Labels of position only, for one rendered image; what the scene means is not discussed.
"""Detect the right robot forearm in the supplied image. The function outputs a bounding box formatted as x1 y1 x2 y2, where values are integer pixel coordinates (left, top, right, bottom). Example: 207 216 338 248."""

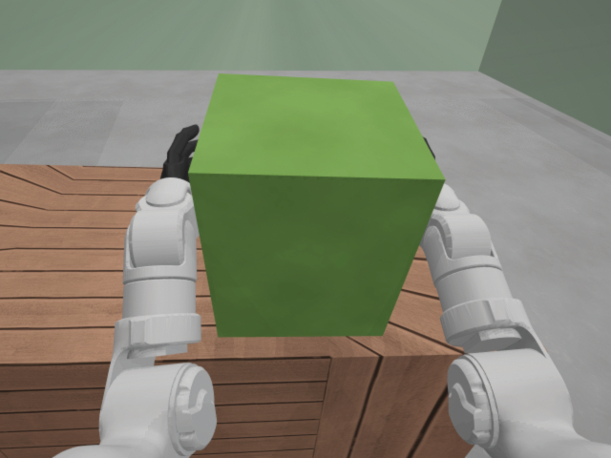
419 183 574 424

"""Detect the robot right upper arm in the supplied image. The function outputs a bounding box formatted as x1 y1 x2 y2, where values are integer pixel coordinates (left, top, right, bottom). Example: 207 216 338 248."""
447 348 611 458

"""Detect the robot left upper arm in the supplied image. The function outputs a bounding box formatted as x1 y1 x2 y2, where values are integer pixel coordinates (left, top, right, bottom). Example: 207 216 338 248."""
53 363 217 458

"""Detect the left robot forearm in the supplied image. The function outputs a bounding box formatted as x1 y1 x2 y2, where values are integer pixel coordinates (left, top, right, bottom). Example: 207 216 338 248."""
99 177 201 440

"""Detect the left robot hand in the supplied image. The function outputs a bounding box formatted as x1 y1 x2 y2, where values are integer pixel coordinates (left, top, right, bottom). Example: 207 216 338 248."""
160 124 200 183

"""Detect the carton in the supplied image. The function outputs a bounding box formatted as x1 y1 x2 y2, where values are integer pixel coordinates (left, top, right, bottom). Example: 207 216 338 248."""
188 73 446 337

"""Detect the pedestal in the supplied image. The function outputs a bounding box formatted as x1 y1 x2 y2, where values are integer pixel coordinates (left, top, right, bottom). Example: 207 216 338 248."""
0 164 548 458

